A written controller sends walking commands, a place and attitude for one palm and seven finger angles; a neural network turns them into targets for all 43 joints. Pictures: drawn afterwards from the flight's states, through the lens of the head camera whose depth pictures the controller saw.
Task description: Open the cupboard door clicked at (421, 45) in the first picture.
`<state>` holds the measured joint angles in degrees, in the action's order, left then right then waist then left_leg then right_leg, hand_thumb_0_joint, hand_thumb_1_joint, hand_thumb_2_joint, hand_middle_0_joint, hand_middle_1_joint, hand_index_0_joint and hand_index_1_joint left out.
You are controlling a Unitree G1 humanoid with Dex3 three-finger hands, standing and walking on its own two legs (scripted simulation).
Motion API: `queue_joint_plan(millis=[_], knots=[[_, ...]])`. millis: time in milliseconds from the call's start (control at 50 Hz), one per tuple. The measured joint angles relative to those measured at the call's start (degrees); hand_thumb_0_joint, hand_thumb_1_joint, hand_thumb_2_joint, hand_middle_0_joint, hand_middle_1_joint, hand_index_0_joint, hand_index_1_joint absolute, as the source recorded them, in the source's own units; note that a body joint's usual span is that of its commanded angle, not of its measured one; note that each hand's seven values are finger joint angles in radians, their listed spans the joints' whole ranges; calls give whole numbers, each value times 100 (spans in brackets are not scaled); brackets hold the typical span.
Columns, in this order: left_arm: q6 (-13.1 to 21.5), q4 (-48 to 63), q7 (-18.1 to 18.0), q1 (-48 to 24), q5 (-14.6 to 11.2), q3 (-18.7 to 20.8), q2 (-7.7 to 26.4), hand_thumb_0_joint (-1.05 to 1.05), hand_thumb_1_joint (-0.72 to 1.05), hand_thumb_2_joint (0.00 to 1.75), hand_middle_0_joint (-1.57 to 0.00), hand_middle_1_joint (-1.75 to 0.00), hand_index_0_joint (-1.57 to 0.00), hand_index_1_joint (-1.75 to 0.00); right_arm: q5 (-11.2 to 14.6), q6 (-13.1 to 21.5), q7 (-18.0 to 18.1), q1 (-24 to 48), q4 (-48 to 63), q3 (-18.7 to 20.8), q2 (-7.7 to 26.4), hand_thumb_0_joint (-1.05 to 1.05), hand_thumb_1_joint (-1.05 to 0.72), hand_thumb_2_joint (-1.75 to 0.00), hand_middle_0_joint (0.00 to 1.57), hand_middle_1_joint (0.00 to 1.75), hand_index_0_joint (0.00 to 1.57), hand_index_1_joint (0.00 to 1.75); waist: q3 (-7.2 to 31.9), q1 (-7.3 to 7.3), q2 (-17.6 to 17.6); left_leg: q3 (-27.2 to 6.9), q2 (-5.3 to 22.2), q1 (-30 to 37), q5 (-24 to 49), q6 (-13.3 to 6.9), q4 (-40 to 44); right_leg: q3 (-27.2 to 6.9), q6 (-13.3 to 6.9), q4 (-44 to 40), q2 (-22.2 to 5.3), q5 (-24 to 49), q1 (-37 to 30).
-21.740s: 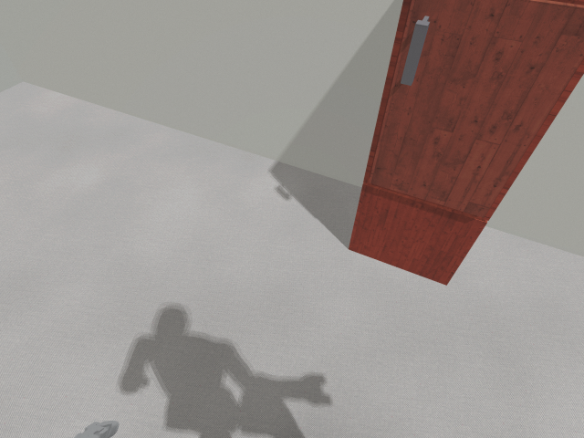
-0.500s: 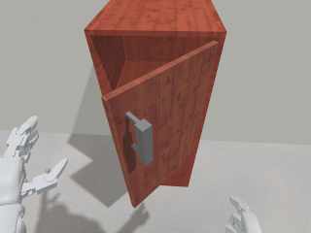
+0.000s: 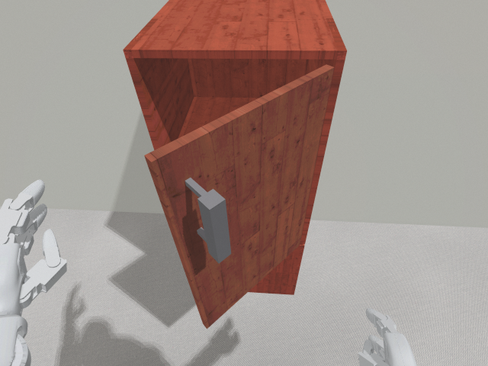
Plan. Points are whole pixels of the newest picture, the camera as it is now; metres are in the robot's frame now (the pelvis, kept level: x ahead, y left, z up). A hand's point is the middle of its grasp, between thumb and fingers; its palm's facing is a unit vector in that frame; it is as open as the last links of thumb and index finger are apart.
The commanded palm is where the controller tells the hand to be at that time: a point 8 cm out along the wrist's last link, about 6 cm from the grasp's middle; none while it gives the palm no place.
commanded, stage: draw the hand back to the body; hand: left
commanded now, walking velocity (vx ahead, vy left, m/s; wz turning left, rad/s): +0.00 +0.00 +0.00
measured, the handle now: (206, 220) +0.30 +0.10 +0.11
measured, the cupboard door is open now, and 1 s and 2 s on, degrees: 47 47 47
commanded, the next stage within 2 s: step back with the hand held close in 0.02 s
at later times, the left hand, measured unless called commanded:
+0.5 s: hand (47, 286) +0.16 +0.27 +0.14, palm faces +0.30 -0.81 -0.50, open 7.4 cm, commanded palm +0.10 +0.31 +0.17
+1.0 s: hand out of the picture +0.04 +0.30 +0.15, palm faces +0.47 -0.79 -0.40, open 7.4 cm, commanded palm -0.02 +0.35 +0.17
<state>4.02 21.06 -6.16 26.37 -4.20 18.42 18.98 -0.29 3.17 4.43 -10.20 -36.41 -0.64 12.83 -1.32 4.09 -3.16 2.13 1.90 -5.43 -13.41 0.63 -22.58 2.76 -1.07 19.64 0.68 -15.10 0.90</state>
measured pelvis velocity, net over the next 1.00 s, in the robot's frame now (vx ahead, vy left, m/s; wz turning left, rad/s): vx -0.15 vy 0.04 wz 0.03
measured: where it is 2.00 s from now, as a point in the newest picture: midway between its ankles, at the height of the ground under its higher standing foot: outside the picture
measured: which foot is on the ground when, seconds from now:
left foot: down 0.00-0.86, up 0.88-0.98, down 1.00-1.00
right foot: down 0.00-1.00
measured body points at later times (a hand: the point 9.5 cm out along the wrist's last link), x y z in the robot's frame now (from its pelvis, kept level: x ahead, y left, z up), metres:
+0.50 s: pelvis -0.05 +0.02 +0.00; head -0.02 +0.01 +0.44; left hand +0.14 +0.31 +0.16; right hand +0.13 -0.23 -0.09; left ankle -0.01 +0.13 -0.74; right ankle -0.04 -0.10 -0.74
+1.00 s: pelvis -0.15 +0.04 -0.03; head -0.14 +0.06 +0.42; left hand +0.01 +0.34 +0.17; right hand +0.02 -0.20 -0.10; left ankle -0.11 +0.14 -0.75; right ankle -0.05 -0.10 -0.74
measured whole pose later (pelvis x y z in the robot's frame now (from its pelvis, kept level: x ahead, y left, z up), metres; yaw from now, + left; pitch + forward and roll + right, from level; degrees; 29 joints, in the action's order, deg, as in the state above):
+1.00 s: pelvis -0.15 +0.04 -0.03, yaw +2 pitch -1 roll -1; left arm 11.2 31.8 -8.8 30.0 -1.7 22.6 21.2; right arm -0.2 2.8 4.1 -13.1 -34.6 -0.1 12.6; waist -2.1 1.1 1.2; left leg 1.1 0.1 -21.2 -20.7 -0.4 -39.2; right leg 0.1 1.7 34.4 -1.2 -9.4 23.8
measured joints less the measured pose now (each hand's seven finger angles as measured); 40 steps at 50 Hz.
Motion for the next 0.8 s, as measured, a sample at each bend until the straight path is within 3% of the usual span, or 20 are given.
queue_joint_plan(millis=[180,280,500,660,800], knots=[[68,-17,15,-62,-9,78,-4,1,89,90,-21,-30,-21,-30,33,-6,4,-15,22,4,25,2,-90,-90,20,30,20,30,-26,-15,-73,-27,41,-28,52,22,-4,24,-27,-34,44,61,3],[305,196,46,124,32,302,164,1,89,90,-21,-30,-21,-30,66,-232,-38,96,230,9,66,2,-90,-90,20,30,20,30,-1,-165,-113,-35,99,-465,38,8,-236,24,-9,42,94,146,377],[227,617,6,596,58,280,504,1,88,90,-22,-30,-22,-30,154,-552,50,117,537,184,87,1,-90,-90,20,30,20,30,-193,-326,146,173,17,-984,217,-137,-418,-173,132,455,-20,276,1069],[482,1020,-136,612,118,577,657,1,88,90,-22,-30,-22,-30,141,-390,16,-37,680,127,0,1,-90,-90,20,30,20,30,-238,-378,353,205,-65,-1342,370,-272,-679,-199,220,840,-116,378,1479],[705,854,-159,472,268,719,518,1,88,90,-22,-30,-22,-30,122,-102,-24,-206,660,86,-62,1,-90,-90,20,30,20,30,-281,-405,222,68,-107,-1764,358,-343,-1166,-236,223,1396,-56,272,1810]])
